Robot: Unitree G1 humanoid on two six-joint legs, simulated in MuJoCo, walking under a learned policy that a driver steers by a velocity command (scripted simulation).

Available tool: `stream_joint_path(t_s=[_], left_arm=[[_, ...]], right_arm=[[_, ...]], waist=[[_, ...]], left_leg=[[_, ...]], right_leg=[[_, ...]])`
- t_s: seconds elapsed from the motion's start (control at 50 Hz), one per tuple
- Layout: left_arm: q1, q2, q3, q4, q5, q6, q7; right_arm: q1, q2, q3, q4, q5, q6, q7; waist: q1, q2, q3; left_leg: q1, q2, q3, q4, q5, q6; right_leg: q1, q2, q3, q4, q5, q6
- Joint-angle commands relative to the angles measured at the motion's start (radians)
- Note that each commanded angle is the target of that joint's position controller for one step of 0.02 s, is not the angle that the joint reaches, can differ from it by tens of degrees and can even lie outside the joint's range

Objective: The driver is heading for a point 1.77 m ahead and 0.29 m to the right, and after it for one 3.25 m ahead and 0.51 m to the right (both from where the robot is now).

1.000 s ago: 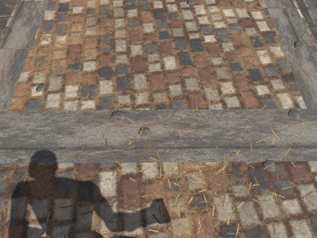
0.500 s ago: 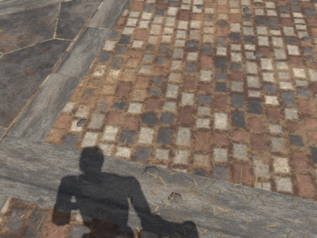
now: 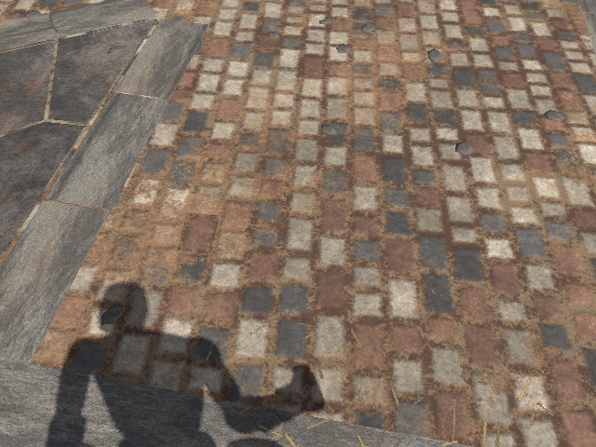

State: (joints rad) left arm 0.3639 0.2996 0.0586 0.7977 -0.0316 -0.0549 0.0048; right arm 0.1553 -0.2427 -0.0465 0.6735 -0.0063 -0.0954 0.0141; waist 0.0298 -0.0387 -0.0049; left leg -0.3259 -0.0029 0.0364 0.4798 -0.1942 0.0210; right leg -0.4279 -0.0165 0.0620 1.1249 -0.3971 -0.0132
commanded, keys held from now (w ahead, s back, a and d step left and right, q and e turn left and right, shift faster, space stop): w+e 0.52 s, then w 0.14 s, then w+q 0.34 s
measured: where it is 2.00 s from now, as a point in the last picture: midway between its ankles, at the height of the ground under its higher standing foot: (375, 252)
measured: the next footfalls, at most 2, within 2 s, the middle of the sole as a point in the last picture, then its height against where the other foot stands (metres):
right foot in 0.38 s outside the picture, level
left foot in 0.92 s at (345, 371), level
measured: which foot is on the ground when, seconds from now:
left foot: down 0.00-0.40, up 0.42-0.90, down 0.92-1.00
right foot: up 0.00-0.36, down 0.38-0.94, up 0.96-1.00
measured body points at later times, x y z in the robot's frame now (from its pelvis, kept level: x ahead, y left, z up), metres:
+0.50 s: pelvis +0.24 -0.09 -0.01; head +0.28 -0.11 +0.44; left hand +0.48 +0.12 -0.10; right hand +0.25 -0.39 -0.13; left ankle +0.18 +0.11 -0.64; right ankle +0.29 -0.17 -0.74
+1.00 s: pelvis +0.54 -0.12 -0.01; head +0.57 -0.12 +0.44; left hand +0.69 +0.13 -0.13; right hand +0.62 -0.42 -0.10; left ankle +0.64 -0.07 -0.74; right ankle +0.35 -0.20 -0.66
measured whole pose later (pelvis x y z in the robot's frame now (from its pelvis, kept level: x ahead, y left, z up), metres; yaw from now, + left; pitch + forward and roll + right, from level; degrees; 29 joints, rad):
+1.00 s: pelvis +0.54 -0.12 -0.01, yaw -17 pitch +2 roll +0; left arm 0.31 0.30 0.05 0.77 -0.01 -0.07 0.00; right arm 0.16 -0.29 -0.05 0.71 0.02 -0.09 0.05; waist 0.01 -0.01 0.03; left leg -0.44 -0.07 0.01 0.57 -0.16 0.08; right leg -0.25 0.03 0.06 1.07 -0.44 -0.02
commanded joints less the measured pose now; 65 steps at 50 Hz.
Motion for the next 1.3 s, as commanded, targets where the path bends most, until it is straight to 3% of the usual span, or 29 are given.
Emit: stream_joint_path(t_s=[0.02,0.1,0.2,0.3,0.34,0.36,0.38,0.4,0.42,0.44,0.46,0.48,0.5,0.58,0.68,0.74,0.8,0.86,0.9,0.92,0.94,0.96,0.98,1.0,1.02,1.04,1.1,1.2,1.3], left_arm=[[-0.043,0.065,0.024,-0.099,0.002,0.005,-0.004],[-0.101,0.031,0.017,-0.135,0.011,0.022,-0.01],[-0.255,0.011,0.002,-0.184,0.012,0.015,-0.041],[-0.359,0.036,0.007,-0.249,0.009,0.019,-0.066],[-0.3,0.071,0.027,-0.251,0.015,0.024,-0.067],[-0.176,0.106,0.05,-0.222,0.014,0.027,-0.063],[-0.001,0.172,0.086,-0.173,0.011,0.033,-0.048],[0.066,0.3,0.115,-0.162,0.004,0.037,-0.028],[0.063,0.298,0.1,-0.2,0.004,0.021,-0.034],[0.054,0.217,0.076,-0.191,0.014,0.007,-0.042],[0.014,0.184,0.065,-0.185,0.015,-0.002,-0.042],[-0.059,0.152,0.054,-0.195,0.014,-0.003,-0.039],[-0.115,0.122,0.044,-0.21,0.022,-0.004,-0.036],[-0.138,0.115,0.038,-0.201,0.03,-0.017,-0.018],[-0.066,0.127,0.036,-0.144,0.022,-0.018,-0.002],[-0.023,0.143,0.037,-0.11,0.021,-0.023,-0.006],[0.011,0.149,0.041,-0.073,0.023,-0.017,-0.006],[-0.008,0.165,0.048,-0.058,0.022,-0.005,0.002],[-0.046,0.165,0.045,-0.068,0.027,0.006,0.01],[-0.044,0.141,0.032,-0.088,0.04,0.007,0.018],[0.07,0.059,0.004,-0.118,0.05,-0.015,0.01],[0.034,0.076,0.0,-0.112,0.043,-0.039,0.0],[-0.059,0.134,0.013,-0.139,0.01,-0.059,-0.014],[-0.131,0.131,0.009,-0.156,0.007,-0.07,-0.017],[-0.165,0.125,0.011,-0.165,0.028,-0.074,-0.014],[-0.156,0.126,0.018,-0.167,0.044,-0.07,-0.009],[-0.123,0.095,0.015,-0.162,0.053,-0.048,-0.001],[-0.292,0.049,0.0,-0.201,0.05,-0.047,0.003],[-0.432,0.056,0.001,-0.232,0.03,-0.067,-0.021]], right_arm=[[0.059,-0.092,-0.033,-0.007,-0.004,-0.011,0.0],[0.07,-0.134,-0.053,0.033,-0.005,-0.026,-0.009],[0.103,-0.184,-0.065,0.072,0.003,-0.012,-0.021],[0.153,-0.233,-0.08,0.109,0.029,0.015,-0.023],[0.146,-0.266,-0.089,0.109,0.036,0.028,-0.028],[0.134,-0.271,-0.089,0.107,0.04,0.037,-0.031],[0.148,-0.244,-0.076,0.102,0.033,0.038,-0.037],[0.218,-0.131,-0.038,0.052,-0.014,0.024,-0.029],[0.197,-0.113,-0.017,0.022,-0.004,-0.015,-0.017],[0.069,-0.198,-0.04,-0.002,0.04,-0.037,-0.007],[0.032,-0.188,-0.034,-0.016,0.047,-0.048,-0.006],[0.038,-0.18,-0.034,-0.002,0.023,-0.049,-0.015],[0.056,-0.19,-0.042,0.007,0.005,-0.04,-0.021],[0.08,-0.147,-0.034,0.023,-0.008,0.001,-0.018],[-0.089,-0.098,-0.009,-0.007,0.002,-0.002,-0.005],[-0.157,-0.108,-0.006,-0.022,0.02,-0.007,0.012],[-0.199,-0.122,-0.007,-0.05,0.024,-0.011,0.029],[-0.152,-0.134,-0.012,-0.054,0.025,-0.011,0.044],[0.036,-0.182,-0.042,-0.004,0.018,-0.006,0.038],[0.186,-0.237,-0.062,0.022,0.016,-0.003,0.032],[0.263,-0.338,-0.086,0.025,0.014,-0.001,0.03],[0.297,-0.26,-0.068,0.037,0.033,0.003,0.033],[0.24,-0.217,-0.053,0.022,0.03,0.006,0.027],[0.181,-0.203,-0.049,0.004,0.021,0.012,0.023],[0.138,-0.188,-0.042,-0.006,0.015,0.017,0.021],[0.113,-0.17,-0.035,-0.016,0.008,0.016,0.018],[0.102,-0.177,-0.037,-0.023,0.013,0.016,0.006],[0.173,-0.208,-0.048,0.012,0.027,0.027,-0.023],[0.254,-0.204,-0.05,0.046,0.037,0.049,-0.035]], waist=[[-0.038,0.171,0.007],[-0.028,0.112,0.027],[-0.078,0.091,0.059],[-0.095,0.097,0.088],[-0.045,0.131,0.026],[0.031,0.124,-0.042],[0.11,0.088,-0.135],[0.065,-0.171,-0.221],[0.056,-0.196,-0.398],[0.102,-0.073,-0.305],[0.073,-0.053,-0.185],[0.023,0.017,-0.113],[-0.019,0.003,-0.079],[-0.058,-0.011,-0.052],[0.015,-0.035,0.0],[0.054,-0.04,0.038],[0.066,-0.031,0.07],[0.03,-0.042,0.047],[-0.072,-0.026,-0.081],[-0.132,0.034,-0.191],[-0.088,0.271,-0.308],[-0.119,0.284,-0.349],[-0.129,0.202,-0.209],[-0.115,0.102,-0.117],[-0.087,0.046,-0.046],[-0.054,0.059,-0.031],[-0.02,0.108,-0.026],[-0.072,0.11,0.001],[-0.118,0.124,0.01]], left_leg=[[0.226,0.27,-0.269,-0.293,0.04,0.163],[0.207,0.276,-0.116,-0.332,0.233,0.179],[0.236,0.258,0.039,-0.334,0.256,0.145],[0.368,0.301,0.104,-0.263,0.358,0.106],[0.395,0.294,0.144,-0.11,0.699,0.084],[0.369,0.269,0.176,0.065,0.821,0.064],[0.222,0.227,0.195,0.309,0.745,0.026],[-0.204,0.111,0.187,0.699,0.024,-0.04],[-0.414,-0.029,-0.053,0.904,-0.416,-0.055],[-0.518,0.026,-0.13,0.933,-0.335,-0.033],[-0.529,0.063,-0.115,0.868,-0.248,-0.014],[-0.469,0.103,-0.116,0.783,-0.182,-0.016],[-0.386,0.13,-0.121,0.711,-0.139,-0.022],[-0.291,0.127,-0.087,0.574,-0.025,-0.07],[-0.262,0.093,-0.068,0.217,0.289,-0.078],[-0.269,0.084,-0.062,0.126,0.341,-0.052],[-0.36,0.079,-0.067,0.081,0.243,-0.002],[-0.305,0.046,-0.043,0.058,0.112,0.05],[-0.014,-0.036,0.022,0.029,0.122,0.097],[0.249,0.049,-0.112,0.049,0.182,0.146],[0.614,0.281,-0.593,-0.011,0.051,0.324],[0.709,0.325,-0.846,-0.167,-0.137,0.349],[0.611,0.309,-0.738,-0.189,-0.208,0.299],[0.47,0.271,-0.625,-0.2,-0.157,0.269],[0.341,0.238,-0.546,-0.219,-0.06,0.258],[0.263,0.204,-0.492,-0.237,0.038,0.248],[0.161,0.157,-0.403,-0.266,0.207,0.259],[0.1,0.088,-0.311,-0.253,0.257,0.207],[0.169,0.106,-0.395,-0.184,0.184,0.181]], right_leg=[[-0.288,-0.106,0.047,0.046,0.099,0.009],[-0.313,-0.113,0.047,-0.056,0.223,0.033],[-0.261,-0.096,-0.021,-0.331,0.426,0.013],[-0.239,-0.065,-0.091,-0.463,0.308,-0.047],[-0.103,0.005,-0.155,-0.477,0.202,-0.089],[0.065,0.057,-0.184,-0.526,0.216,-0.119],[0.348,0.082,-0.151,-0.56,0.266,-0.159],[0.717,-0.181,0.296,-0.58,0.254,-0.295],[0.849,-0.33,0.78,-0.782,0.059,-0.43],[0.796,-0.307,0.679,-0.832,0.055,-0.361],[0.659,-0.27,0.544,-0.829,0.113,-0.325],[0.505,-0.226,0.435,-0.829,0.21,-0.292],[0.382,-0.192,0.358,-0.845,0.307,-0.277],[0.214,-0.144,0.221,-0.904,0.499,-0.282],[0.214,-0.1,0.112,-0.919,0.419,-0.217],[0.278,-0.15,0.124,-0.927,0.341,-0.213],[0.427,-0.213,0.13,-0.892,0.403,-0.202],[0.505,-0.231,0.087,-0.816,0.624,-0.166],[0.473,-0.165,-0.001,-0.585,0.96,-0.123],[0.319,-0.122,-0.047,-0.34,0.841,-0.083],[-0.088,0.053,-0.084,0.057,0.299,0.008],[-0.277,0.093,0.041,0.17,-0.137,0.013],[-0.364,0.031,0.075,0.206,-0.079,-0.004],[-0.353,-0.011,0.054,0.156,-0.003,-0.014],[-0.328,-0.039,0.04,0.072,0.044,-0.01],[-0.264,-0.065,0.042,0.003,0.086,-0.004],[-0.206,-0.065,0.015,-0.098,0.127,0.04],[-0.17,-0.019,0.001,-0.417,0.405,0.084],[-0.104,0.034,0.015,-0.611,0.471,0.069]])
Keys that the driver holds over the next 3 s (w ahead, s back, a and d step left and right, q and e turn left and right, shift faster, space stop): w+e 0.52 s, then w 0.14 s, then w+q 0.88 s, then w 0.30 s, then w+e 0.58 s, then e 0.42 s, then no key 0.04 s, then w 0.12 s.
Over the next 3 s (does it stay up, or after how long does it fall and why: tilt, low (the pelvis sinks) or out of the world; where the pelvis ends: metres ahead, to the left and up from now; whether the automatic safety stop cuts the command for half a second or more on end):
stays up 1.52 -0.19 -0.01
